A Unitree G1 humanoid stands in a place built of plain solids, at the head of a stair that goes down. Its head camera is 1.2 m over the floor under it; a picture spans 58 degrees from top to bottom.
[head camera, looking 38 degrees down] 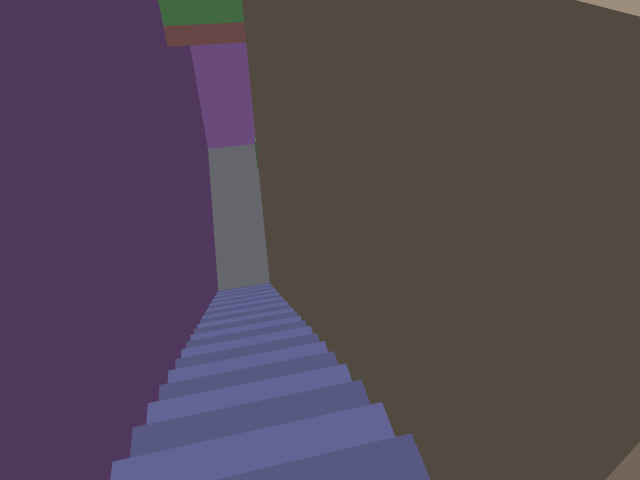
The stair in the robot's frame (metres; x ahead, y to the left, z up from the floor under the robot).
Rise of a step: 0.19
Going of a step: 0.24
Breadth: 1.02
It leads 13 degrees to the left of straight ahead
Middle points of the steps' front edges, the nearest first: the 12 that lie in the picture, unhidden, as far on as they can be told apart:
0.62 0.19 -0.19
0.85 0.25 -0.38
1.08 0.30 -0.57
1.31 0.36 -0.76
1.54 0.41 -0.95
1.77 0.46 -1.14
2.00 0.52 -1.33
2.23 0.57 -1.52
2.46 0.63 -1.71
2.69 0.68 -1.90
2.92 0.74 -2.09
3.15 0.79 -2.28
